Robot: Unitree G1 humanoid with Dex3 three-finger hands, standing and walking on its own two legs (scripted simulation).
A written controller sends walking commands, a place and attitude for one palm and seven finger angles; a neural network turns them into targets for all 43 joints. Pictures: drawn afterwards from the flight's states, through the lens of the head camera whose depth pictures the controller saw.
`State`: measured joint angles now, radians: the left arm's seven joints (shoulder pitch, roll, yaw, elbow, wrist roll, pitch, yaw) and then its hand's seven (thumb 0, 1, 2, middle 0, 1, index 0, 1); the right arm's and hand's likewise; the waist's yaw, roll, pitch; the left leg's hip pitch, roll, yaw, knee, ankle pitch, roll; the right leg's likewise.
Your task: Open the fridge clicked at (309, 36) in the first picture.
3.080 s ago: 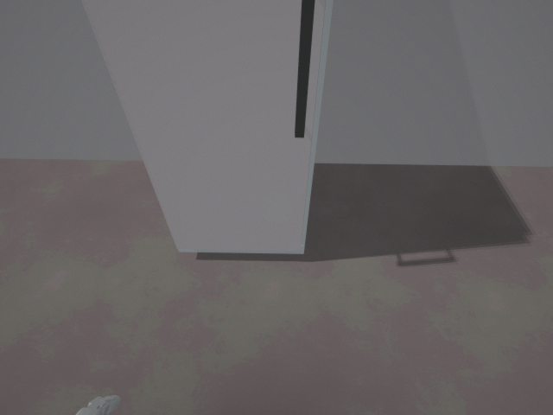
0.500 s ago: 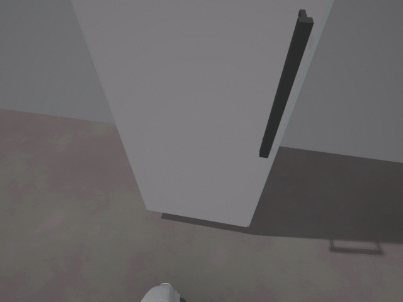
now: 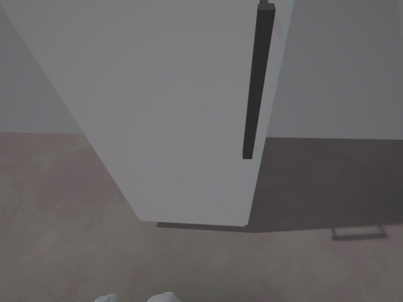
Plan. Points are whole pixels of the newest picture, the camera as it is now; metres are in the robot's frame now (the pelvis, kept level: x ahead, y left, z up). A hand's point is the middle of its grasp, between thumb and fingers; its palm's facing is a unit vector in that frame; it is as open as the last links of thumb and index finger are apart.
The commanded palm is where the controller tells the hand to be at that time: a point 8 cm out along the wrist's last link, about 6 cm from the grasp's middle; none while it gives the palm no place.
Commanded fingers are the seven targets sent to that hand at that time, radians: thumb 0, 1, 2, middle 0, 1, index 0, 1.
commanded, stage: come to a stop and stand still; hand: right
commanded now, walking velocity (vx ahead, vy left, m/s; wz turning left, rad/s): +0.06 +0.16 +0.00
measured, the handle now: (253, 95) +0.50 -0.09 +0.14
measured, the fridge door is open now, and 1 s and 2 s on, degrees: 0 0 0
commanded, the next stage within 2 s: look again from close up in 1.04 s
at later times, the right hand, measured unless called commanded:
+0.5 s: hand out of the picture -0.04 -0.18 -0.16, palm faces -0.01 +0.99 -0.17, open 7.4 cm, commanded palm none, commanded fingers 0.00 -0.90 -0.90 0.20 0.30 0.20 0.30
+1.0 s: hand out of the picture -0.09 -0.10 -0.16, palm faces +0.03 +0.99 -0.11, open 7.4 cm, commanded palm none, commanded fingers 0.00 -0.90 -0.90 0.20 0.30 0.20 0.30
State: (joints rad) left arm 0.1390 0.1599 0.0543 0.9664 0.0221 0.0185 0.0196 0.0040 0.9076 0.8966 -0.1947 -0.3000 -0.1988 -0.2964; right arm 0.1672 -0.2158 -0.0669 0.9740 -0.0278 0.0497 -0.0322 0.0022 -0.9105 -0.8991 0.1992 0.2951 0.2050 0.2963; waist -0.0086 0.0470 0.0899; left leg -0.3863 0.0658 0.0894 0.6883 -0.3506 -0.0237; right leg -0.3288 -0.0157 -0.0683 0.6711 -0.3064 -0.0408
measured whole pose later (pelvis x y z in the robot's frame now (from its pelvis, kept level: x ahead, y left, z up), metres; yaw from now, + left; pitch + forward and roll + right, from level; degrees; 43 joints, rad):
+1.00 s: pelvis -0.06 +0.04 +0.02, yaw +1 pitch -2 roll +0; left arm 0.33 0.07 0.01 1.18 0.02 0.01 0.04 0.01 0.91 0.90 -0.20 -0.30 -0.20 -0.30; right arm 0.33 -0.08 0.00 1.14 -0.01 -0.01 -0.03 0.01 -0.91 -0.90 0.20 0.29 0.20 0.30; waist 0.01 0.00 0.04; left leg -0.14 -0.03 0.07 0.42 -0.26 0.04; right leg -0.23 -0.06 -0.03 0.44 -0.18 0.03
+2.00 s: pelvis -0.05 +0.00 +0.02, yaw +2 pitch -1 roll +0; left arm 0.18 0.21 -0.01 1.09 0.01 -0.02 0.01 0.01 0.90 0.90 -0.20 -0.30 -0.20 -0.30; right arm 0.25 -0.23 0.01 1.07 -0.02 -0.01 -0.02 0.01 -0.90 -0.90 0.20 0.29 0.20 0.30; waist -0.01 0.02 0.04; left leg -0.14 0.04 0.03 0.44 -0.28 -0.03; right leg -0.21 0.02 -0.06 0.46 -0.24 -0.04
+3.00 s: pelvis +0.06 +0.11 +0.00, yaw -2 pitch +0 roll -1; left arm 0.28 0.18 0.05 1.06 0.02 0.04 0.02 0.01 0.91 0.90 -0.20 -0.30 -0.20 -0.30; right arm 0.14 -0.16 -0.03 0.96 -0.04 -0.02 -0.02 0.01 -0.91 -0.90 0.20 0.29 0.20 0.30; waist 0.03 -0.02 0.09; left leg -0.37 0.09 0.09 0.62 -0.24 -0.01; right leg -0.37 -0.04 -0.05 0.97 -0.54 0.04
